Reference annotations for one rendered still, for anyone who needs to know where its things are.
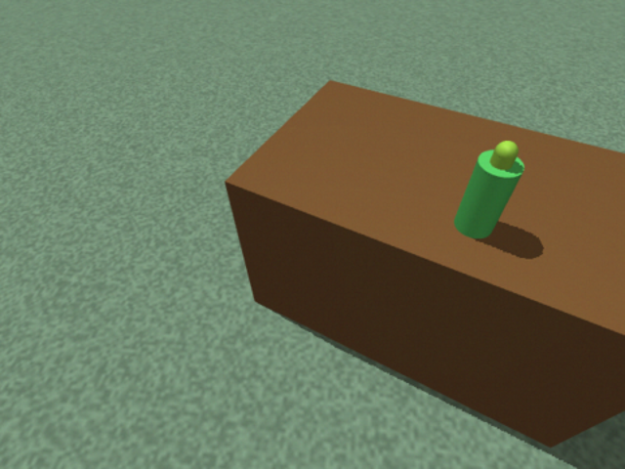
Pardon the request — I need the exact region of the bottle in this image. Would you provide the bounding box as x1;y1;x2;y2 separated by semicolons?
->
454;141;524;238

